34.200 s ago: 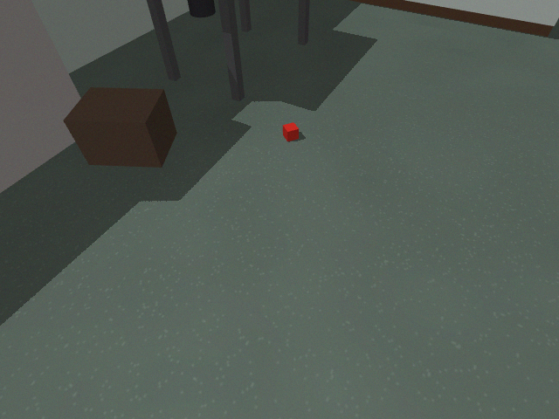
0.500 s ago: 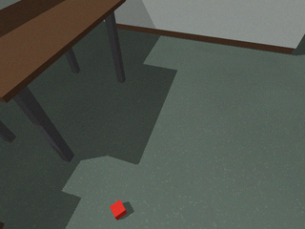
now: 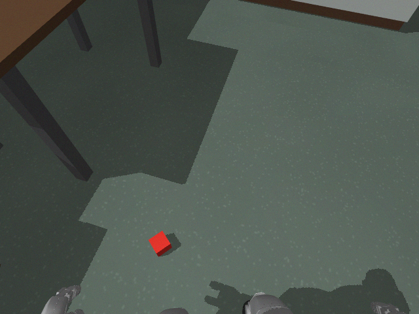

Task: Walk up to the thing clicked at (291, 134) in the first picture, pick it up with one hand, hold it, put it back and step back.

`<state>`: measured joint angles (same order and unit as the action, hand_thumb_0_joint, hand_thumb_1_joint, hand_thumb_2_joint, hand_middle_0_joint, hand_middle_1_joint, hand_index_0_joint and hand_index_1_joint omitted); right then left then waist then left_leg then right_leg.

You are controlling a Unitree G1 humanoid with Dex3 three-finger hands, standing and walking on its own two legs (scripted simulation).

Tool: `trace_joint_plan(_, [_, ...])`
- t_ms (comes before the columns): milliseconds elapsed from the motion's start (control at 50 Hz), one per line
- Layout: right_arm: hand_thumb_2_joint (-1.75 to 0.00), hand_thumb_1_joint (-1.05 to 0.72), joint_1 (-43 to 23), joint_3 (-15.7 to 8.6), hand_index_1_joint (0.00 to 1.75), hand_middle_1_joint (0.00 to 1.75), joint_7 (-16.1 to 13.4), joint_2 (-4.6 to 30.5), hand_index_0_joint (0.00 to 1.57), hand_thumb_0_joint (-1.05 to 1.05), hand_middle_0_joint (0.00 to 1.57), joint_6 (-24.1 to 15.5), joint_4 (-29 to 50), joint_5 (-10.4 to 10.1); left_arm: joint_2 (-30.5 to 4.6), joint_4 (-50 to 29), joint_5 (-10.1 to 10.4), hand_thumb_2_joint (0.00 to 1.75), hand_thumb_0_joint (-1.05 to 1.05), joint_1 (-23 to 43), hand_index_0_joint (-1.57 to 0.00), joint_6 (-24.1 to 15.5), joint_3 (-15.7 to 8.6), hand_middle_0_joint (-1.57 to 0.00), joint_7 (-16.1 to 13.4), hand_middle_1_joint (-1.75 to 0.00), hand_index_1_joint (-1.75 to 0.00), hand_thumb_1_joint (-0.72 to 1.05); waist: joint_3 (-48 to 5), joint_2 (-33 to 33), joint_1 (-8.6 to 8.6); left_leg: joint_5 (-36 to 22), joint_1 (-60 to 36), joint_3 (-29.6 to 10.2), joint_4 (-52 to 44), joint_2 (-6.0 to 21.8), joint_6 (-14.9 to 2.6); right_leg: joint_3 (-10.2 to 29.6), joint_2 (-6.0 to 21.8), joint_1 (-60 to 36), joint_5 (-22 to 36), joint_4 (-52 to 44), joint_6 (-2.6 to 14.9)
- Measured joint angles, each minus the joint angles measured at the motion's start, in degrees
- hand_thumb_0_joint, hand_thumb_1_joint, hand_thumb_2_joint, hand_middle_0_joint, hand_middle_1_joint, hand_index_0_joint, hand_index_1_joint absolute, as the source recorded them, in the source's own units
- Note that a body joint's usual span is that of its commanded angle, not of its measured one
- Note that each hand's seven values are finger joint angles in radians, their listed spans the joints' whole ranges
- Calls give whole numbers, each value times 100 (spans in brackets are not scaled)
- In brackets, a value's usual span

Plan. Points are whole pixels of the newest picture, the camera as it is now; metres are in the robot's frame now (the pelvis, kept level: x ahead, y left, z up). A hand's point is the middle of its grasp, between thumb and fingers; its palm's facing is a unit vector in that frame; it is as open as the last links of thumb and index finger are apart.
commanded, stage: step back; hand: left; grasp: from above
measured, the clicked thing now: (160, 243) +0.42 +0.22 -0.72
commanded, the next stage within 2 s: none
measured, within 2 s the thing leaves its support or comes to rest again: neither
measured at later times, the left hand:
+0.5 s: hand out of the picture +0.03 +0.25 -0.14, palm faces -0.11 -0.91 -0.39, open 7.4 cm
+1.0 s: hand out of the picture -0.12 +0.28 -0.15, palm faces -0.03 -0.94 -0.33, open 7.4 cm
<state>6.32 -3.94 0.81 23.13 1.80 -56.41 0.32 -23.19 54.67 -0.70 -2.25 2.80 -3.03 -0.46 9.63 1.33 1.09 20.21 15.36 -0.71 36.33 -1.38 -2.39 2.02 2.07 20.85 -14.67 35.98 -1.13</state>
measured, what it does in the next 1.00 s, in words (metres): walks backwards: right foot, then left foot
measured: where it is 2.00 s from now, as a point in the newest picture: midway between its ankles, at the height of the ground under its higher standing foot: outside the picture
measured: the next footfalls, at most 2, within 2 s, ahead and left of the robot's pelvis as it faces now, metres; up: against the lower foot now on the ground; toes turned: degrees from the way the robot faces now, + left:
right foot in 0.42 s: -0.05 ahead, -0.12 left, +0.00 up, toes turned -1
left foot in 0.78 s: -0.15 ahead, +0.12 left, +0.00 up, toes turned -4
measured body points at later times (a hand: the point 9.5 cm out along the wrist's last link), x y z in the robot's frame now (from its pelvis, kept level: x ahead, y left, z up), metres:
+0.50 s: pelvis -0.10 +0.00 +0.00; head -0.04 -0.02 +0.44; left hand +0.03 +0.30 -0.12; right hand -0.01 -0.32 -0.13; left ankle -0.03 +0.10 -0.71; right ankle -0.09 -0.12 -0.72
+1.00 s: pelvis -0.24 +0.02 +0.01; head -0.17 +0.06 +0.46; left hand -0.12 +0.33 -0.12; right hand -0.16 -0.29 -0.08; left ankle -0.19 +0.12 -0.72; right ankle -0.28 -0.15 -0.62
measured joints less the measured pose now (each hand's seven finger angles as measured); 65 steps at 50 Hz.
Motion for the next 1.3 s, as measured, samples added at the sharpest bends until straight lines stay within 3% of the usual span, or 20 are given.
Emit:
trace_joint_plan(80, [-90, -91, 141, 40, 30, 30, -44, -238, 20, 0, 20, -11, 78, 107, -122, -214, 27, 90, 1, 192, -20, 79, -42, -20, -142, -30, -30, 91, 237, 239, -2, -101, -17, 56, -95, -43, -45, 684, -617, 457, -1473, 1641, 214])
trace_joint_plan(180, [-90, -91, 217, 70, 30, 30, -158, -311, 20, 1, 21, -6, 262, 112, -6, -350, 44, 90, 0, 39, -20, 82, 11, -20, -120, -30, -30, 91, 222, 149, 48, -423, -5, 124, -453, 36, -109, 763, -973, 663, -1377, 2875, 179])
trace_joint_plan(320, [-90, -90, 104, 94, 30, 30, -212, -356, 20, 1, 21, -102, 623, 70, 81, -433, -15, 90, 0, -291, -20, 83, -45, -20, -42, -30, -30, 91, 289, 86, 12, -493, 168, 387, -265, 77, -130, 597, -656, 11, -1336, 1914, -1])
trace_joint_plan(380, [-90, -90, 55, 120, 30, 30, -182, -316, 20, 1, 21, -87, 706, 75, 94, -459, -34, 90, 0, -376, -20, 43, -74, -20, -11, -30, -30, 91, 290, 30, -29, -467, 330, 484, -26, 128, -88, 370, -463, -324, -1218, 1040, 51])
trace_joint_plan(420, [-90, -90, 26, 126, 30, 30, -156, -264, 20, 1, 21, -49, 716, 56, 110, -460, -58, 90, 0, -446, -20, -12, -92, -20, 8, -30, -30, 91, 247, -37, -72, -419, 474, 536, 202, 185, -36, 237, -391, -611, -753, 260, 129])
trace_joint_plan(460, [-90, -90, -48, 101, 30, 30, -147, -160, 20, 1, 21, 10, 644, 9, 236, -407, -101, 90, 0, -473, -20, -62, -100, -20, 13, -30, -30, 91, 282, -361, -24, -405, 558, 374, 403, 379, 38, 70, -574, -718, -470, 56, 165])
trace_joint_plan(540, [-90, -91, -14, 92, 30, 30, -158, -186, 20, 1, 21, 111, 532, -22, 243, -531, -115, 90, 1, -662, -20, -74, -68, -20, 70, -30, -30, 90, 98, -199, -162, 889, 906, -180, 1800, -217, 171, 180, -401, -554, -328, 54, 267])
trace_joint_plan(580, [-90, -91, 65, 103, 30, 30, -150, -137, 20, 1, 20, 91, 531, -54, 277, -591, -95, 90, 1, -680, -20, -55, -75, -20, 45, -30, -30, 90, 29, -152, -195, 954, 979, -454, 2438, -462, 190, 202, -310, -517, -127, -157, 254])
trace_joint_plan(640, [-90, -91, 211, 125, 30, 30, -179, -20, 20, 1, 20, 48, 543, -73, 317, -739, -102, 90, 1, -613, -20, -37, -81, -20, 18, -30, -30, 90, -47, -169, -209, 886, 895, -651, 2740, -551, 276, 144, -250, -349, 119, -341, 218])
trace_joint_plan(700, [-90, -91, 318, 126, 30, 30, -205, 65, 20, 1, 20, 36, 544, -69, 312, -939, -129, 90, 1, -493, -20, -32, -70, -20, 0, -30, -30, 90, -15, -189, -179, 915, 530, -559, 2074, -380, 351, 24, -216, -142, 265, -329, 173])
trace_joint_plan(760, [-90, -91, 397, 109, 30, 30, -200, 64, 20, 1, 20, -3, 550, -15, 241, -1112, -115, 90, 1, -355, -20, -8, -56, -20, 3, -30, -30, 90, 64, -144, -97, 631, -3, -308, 643, -112, 308, -147, -157, 105, 304, -100, 91])
trace_joint_plan(820, [-90, -91, 345, 92, 30, 30, -174, -181, 20, 1, 20, -49, 484, 108, 54, -1107, -49, 90, 0, -229, -20, 85, -94, -20, 13, -30, -30, 90, 290, 343, -187, 5, -284, -13, 3, -290, 87, 114, 10, 318, 9, 382, 89])
trace_joint_plan(880, [-90, -91, 441, 160, 30, 30, -88, -273, 20, 1, 20, -69, 544, 167, 89, -905, -69, 90, 0, -327, -20, 196, -120, -20, -26, -30, -30, 90, 154, 200, -35, -127, -120, -183, -4, -66, 18, 438, -604, 620, -1339, 1773, 105])
trace_joint_plan(940, [-90, -90, 475, 196, 30, 30, -111, -341, 20, 1, 21, -80, 566, 199, 57, -836, -7, 90, 1, -477, -20, 195, -155, -20, -1, -30, -30, 91, 12, 163, -79, -484, -60, -213, -402, 106, 55, 745, -987, 771, -1317, 3049, 156])
trace_joint_plan(1000, [-90, -90, 396, 175, 30, 30, -144, -350, 20, 1, 21, -115, 672, 151, -1, -835, -15, 90, 1, -651, -20, 158, -219, -20, 11, -30, -30, 91, -13, 196, -173, -735, 78, -141, -581, 179, 87, 910, -1008, 608, -1174, 3443, 62])
trace_joint_plan(1120, [-90, -90, 64, 124, 30, 30, -189, -308, 20, 1, 21, -155, 999, 101, -98, -705, -57, 90, 1, -874, -20, 177, -253, -20, -5, -30, -30, 91, 138, 203, -254, -1002, 445, 60, -441, 316, 134, 783, -677, -56, -1399, 2404, -155])
trace_joint_plan(1220, [-90, -90, -152, 98, 30, 30, -150, -125, 20, 1, 21, -55, 1155, 127, -31, -608, -64, 90, 1, -940, -20, 82, -221, -20, 91, -30, -30, 91, 152, -1, -303, -1141, 902, 185, -40, 505, 300, 256, -312, -746, -945, 388, 20])
trace_joint_plan(1240, [-90, -90, -205, 76, 30, 30, -146, -43, 20, 0, 21, -17, 1133, 114, 55, -552, -82, 90, 1, -916, -20, 47, -227, -20, 100, -30, -30, 91, 190, -200, -282, -1154, 993, 95, 88, 615, 333, 155, -412, -798, -765, 228, 64])
trace_joint_plan(1260, [-90, -90, -219, 38, 30, 30, -154, 29, 20, 0, 21, 28, 1091, 94, 157, -519, -119, 90, 1, -906, -20, 35, -214, -20, 124, -30, -30, 91, 215, -419, -216, -1010, 1078, -117, 220, 641, 289, 25, -518, -795, -694, 233, 95])
trace_joint_plan(1300, [-90, -90, -88, -12, 30, 30, -212, 30, 20, 1, 21, 110, 979, 71, 241, -571, -174, 90, 1, -1003, -20, 53, -161, -20, 192, -30, -30, 91, 68, -442, -217, 102, 1332, -439, 883, 253, 266, -22, -429, -635, -657, 360, 157])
